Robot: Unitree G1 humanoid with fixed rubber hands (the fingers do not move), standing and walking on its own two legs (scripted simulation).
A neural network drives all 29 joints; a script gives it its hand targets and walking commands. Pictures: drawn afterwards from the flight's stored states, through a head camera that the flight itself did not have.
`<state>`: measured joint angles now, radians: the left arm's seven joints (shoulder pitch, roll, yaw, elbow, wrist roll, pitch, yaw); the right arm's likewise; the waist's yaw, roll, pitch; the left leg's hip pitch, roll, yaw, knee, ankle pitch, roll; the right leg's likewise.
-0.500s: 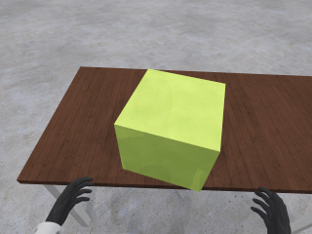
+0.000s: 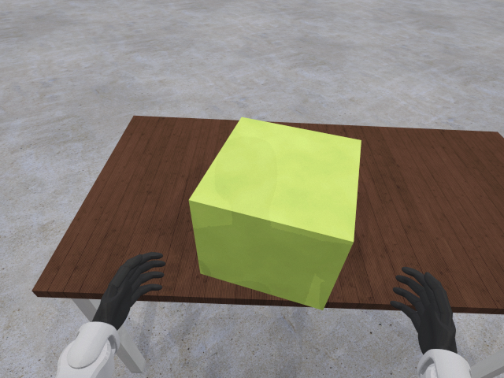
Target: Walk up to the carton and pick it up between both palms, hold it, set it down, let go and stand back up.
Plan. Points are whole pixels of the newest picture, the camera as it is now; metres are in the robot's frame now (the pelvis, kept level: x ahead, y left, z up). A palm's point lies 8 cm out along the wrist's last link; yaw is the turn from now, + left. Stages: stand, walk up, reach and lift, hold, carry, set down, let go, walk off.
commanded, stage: reach and lift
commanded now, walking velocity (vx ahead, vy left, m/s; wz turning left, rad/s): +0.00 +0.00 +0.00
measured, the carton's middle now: (279, 207) +0.47 -0.02 +0.00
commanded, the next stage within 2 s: none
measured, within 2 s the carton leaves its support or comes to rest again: neither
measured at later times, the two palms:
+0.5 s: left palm (126, 250) +0.31 +0.23 +0.07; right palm (421, 283) +0.26 -0.20 +0.08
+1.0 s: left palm (136, 195) +0.37 +0.23 +0.12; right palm (412, 232) +0.33 -0.21 +0.11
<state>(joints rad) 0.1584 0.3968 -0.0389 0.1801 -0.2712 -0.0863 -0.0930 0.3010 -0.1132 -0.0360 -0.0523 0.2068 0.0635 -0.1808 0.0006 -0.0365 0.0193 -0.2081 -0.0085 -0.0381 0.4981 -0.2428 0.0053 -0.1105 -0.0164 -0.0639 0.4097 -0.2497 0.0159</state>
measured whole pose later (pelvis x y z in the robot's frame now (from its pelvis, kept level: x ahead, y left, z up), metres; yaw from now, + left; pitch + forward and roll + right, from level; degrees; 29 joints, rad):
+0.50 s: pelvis +0.00 +0.00 +0.00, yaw +0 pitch -2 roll -1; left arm -0.14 0.40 0.03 0.18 -0.27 0.22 -0.11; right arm 0.07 -0.15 -0.04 -0.05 0.23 0.22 -0.22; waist 0.00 -0.04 0.04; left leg -0.21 -0.01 -0.04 0.49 -0.24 0.01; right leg -0.11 -0.02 -0.06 0.40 -0.25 0.02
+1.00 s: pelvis +0.01 +0.00 +0.00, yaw +0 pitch -2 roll -2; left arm -0.47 0.40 0.05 0.30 -0.27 0.35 -0.10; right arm -0.27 -0.20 -0.08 0.17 0.25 0.28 -0.23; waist 0.00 -0.04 0.06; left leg -0.21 -0.01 -0.04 0.48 -0.24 0.01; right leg -0.11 -0.02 -0.06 0.38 -0.24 0.02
